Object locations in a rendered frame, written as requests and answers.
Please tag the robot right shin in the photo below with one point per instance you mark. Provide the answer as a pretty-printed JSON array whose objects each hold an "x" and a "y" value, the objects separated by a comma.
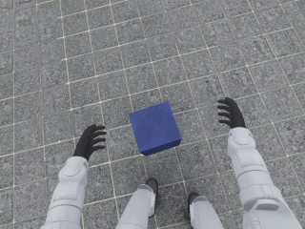
[{"x": 200, "y": 198}]

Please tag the robot left hand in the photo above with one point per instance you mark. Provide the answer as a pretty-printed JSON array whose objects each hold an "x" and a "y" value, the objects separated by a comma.
[{"x": 84, "y": 147}]

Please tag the robot right foot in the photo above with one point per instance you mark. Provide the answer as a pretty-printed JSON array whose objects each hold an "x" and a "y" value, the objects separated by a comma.
[{"x": 192, "y": 196}]

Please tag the right robot forearm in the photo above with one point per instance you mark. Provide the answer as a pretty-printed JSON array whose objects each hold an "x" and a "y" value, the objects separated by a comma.
[{"x": 257, "y": 191}]

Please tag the robot right hand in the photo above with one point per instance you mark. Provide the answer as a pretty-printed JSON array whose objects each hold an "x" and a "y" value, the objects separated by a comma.
[{"x": 235, "y": 116}]

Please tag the carton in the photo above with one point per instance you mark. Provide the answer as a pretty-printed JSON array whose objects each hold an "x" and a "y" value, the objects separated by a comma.
[{"x": 155, "y": 129}]

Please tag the left robot forearm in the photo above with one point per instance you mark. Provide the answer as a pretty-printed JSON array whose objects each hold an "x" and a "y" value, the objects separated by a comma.
[{"x": 67, "y": 199}]

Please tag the robot right upper arm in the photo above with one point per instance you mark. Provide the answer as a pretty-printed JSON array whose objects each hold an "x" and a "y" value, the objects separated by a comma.
[{"x": 269, "y": 219}]

